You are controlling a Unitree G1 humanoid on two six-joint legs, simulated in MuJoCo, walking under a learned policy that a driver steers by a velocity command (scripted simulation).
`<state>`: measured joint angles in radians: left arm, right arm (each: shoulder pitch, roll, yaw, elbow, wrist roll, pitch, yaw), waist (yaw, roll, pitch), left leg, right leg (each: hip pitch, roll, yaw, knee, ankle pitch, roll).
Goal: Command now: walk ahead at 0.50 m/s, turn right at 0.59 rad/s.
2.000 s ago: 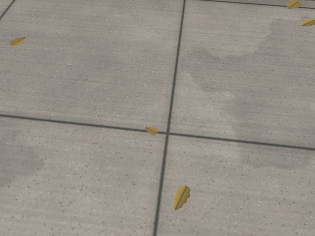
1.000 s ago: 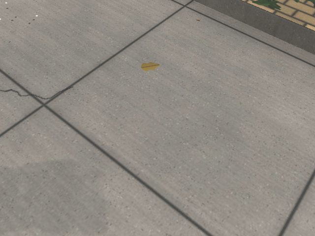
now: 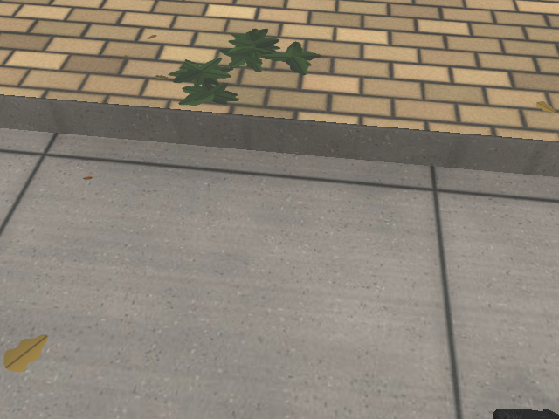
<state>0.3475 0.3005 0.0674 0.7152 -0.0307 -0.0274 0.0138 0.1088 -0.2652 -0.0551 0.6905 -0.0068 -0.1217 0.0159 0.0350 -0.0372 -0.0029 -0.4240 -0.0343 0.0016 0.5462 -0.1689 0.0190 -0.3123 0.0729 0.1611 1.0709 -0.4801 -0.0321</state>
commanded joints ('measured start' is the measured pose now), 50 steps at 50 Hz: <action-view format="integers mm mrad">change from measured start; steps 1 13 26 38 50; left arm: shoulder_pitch -78 -260 37 -15 40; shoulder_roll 128 21 176 140 129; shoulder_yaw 28 3 59 35 11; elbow -118 -177 -148 -84 -57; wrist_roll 13 8 13 16 -4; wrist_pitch -15 -6 -25 -37 -44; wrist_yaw -2 -45 -49 -5 -8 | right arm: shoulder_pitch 140 153 71 -107 281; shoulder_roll -114 -177 -184 -81 -183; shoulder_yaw -36 -48 -21 11 -39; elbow -15 78 -21 -31 44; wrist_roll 0 4 48 2 23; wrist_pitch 14 19 -19 16 9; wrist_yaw -10 -23 -2 5 19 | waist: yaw -95 -105 68 30 -130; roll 119 101 -73 -36 216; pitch -25 48 -193 4 -185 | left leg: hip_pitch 417 367 -413 -100 676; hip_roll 339 276 88 90 403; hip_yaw -433 57 -87 -31 -689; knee -283 -379 817 89 -263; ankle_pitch -187 225 -275 295 -349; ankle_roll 159 139 -7 -86 254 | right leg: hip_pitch -469 -401 554 60 -469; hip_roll -125 -175 -357 -176 -39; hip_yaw -20 -125 453 54 24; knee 205 -265 -775 -841 240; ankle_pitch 107 497 184 447 -45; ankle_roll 19 36 -313 -196 4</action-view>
